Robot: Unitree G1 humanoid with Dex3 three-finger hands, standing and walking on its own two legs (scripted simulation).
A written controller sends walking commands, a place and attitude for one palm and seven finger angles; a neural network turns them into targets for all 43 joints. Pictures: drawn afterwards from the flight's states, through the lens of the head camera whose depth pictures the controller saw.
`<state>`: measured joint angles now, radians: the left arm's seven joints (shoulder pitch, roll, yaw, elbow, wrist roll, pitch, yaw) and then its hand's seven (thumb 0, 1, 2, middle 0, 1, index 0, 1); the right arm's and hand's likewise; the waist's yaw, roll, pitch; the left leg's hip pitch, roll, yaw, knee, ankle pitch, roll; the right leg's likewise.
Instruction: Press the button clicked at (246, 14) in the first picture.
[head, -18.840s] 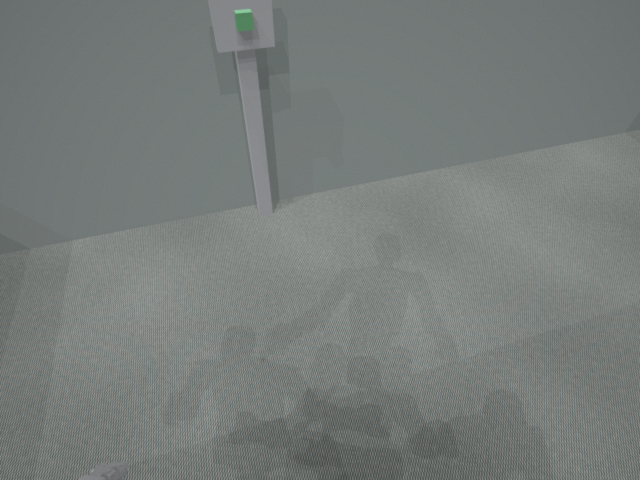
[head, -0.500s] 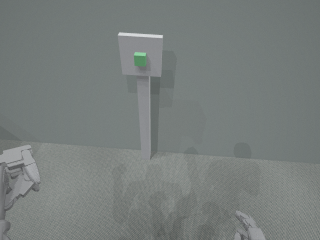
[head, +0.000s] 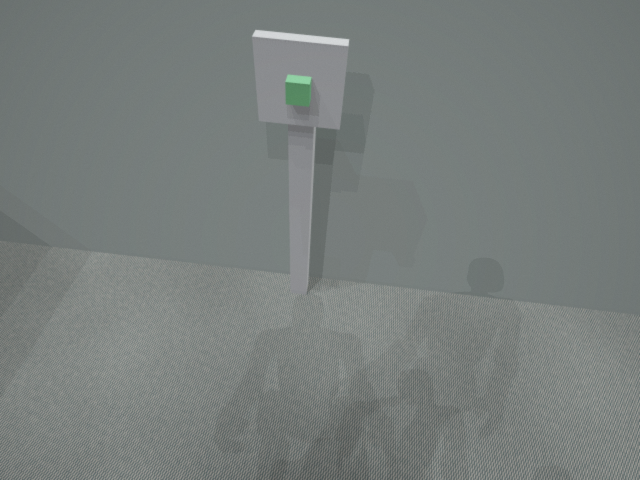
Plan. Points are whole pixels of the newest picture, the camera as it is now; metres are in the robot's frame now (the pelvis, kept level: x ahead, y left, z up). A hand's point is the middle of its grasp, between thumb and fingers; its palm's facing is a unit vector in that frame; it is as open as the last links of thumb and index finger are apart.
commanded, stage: let the arm hang, fingers relaxed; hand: left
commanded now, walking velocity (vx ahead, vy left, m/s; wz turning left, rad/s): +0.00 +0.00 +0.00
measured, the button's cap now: (298, 89) +0.79 +0.10 +0.07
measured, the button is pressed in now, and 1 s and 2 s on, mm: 0 0 0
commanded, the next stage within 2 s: stand and wait in 0.68 s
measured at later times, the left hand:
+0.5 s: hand out of the picture +0.00 +0.15 -0.17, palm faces +0.03 -0.99 -0.17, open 7.3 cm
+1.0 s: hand out of the picture +0.00 +0.14 -0.17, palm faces +0.04 -0.98 -0.18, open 7.4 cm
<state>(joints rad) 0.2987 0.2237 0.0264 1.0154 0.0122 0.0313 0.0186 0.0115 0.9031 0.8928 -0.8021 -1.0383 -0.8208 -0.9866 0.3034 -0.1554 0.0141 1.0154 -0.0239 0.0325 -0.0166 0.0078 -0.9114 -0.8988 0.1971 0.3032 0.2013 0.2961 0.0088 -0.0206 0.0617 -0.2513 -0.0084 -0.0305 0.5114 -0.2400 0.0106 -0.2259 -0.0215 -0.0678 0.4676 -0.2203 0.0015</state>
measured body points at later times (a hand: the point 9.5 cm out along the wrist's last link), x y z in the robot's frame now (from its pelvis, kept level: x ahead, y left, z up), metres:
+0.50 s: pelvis +0.00 -0.01 +0.00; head +0.00 -0.01 +0.45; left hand +0.00 +0.20 -0.16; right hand -0.03 -0.21 -0.16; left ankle +0.02 +0.11 -0.74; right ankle +0.02 -0.12 -0.74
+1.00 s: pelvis +0.01 -0.02 +0.00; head +0.02 -0.02 +0.45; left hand +0.00 +0.20 -0.16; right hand -0.03 -0.23 -0.16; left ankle +0.02 +0.11 -0.74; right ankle +0.02 -0.12 -0.74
